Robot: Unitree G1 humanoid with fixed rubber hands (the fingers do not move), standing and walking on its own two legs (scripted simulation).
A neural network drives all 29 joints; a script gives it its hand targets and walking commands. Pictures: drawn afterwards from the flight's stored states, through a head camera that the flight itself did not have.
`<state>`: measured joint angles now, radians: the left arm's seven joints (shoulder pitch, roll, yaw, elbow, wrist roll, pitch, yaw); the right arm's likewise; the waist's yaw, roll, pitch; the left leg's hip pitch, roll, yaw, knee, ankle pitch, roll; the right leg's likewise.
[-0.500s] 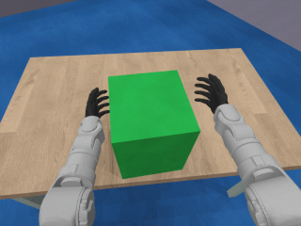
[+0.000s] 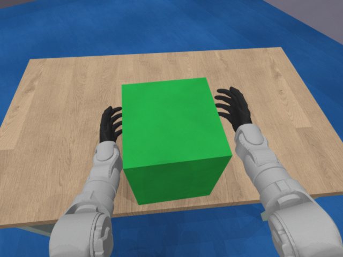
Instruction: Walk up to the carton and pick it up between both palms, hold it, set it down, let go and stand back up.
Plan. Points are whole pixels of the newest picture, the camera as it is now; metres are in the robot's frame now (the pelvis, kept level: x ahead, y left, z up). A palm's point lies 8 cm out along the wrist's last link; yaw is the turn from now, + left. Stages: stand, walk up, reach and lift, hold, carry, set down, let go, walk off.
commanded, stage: reach and lift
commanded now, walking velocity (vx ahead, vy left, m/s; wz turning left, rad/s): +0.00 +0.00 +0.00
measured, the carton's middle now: (169, 145) +0.40 +0.05 -0.01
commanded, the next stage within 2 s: none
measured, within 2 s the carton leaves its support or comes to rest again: leaves its support in 1.78 s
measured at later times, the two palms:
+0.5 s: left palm (111, 140) +0.39 +0.19 +0.02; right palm (233, 123) +0.43 -0.10 +0.07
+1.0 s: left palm (111, 141) +0.39 +0.19 +0.02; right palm (234, 124) +0.42 -0.10 +0.06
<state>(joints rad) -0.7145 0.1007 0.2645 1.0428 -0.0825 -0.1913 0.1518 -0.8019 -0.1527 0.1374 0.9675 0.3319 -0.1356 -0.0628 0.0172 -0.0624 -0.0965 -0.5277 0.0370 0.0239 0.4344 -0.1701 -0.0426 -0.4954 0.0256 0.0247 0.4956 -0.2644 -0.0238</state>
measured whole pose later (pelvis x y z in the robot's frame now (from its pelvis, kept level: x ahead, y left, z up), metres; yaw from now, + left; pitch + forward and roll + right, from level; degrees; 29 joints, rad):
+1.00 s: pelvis +0.00 +0.00 +0.00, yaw +0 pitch +15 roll +1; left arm -0.71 0.00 0.48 1.02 0.15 -0.22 0.14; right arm -0.79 0.07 -0.34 0.97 -0.20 -0.18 -0.01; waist 0.02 -0.06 -0.12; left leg -0.53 0.04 0.02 0.43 -0.17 -0.04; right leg -0.50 0.03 0.02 0.50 -0.26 -0.02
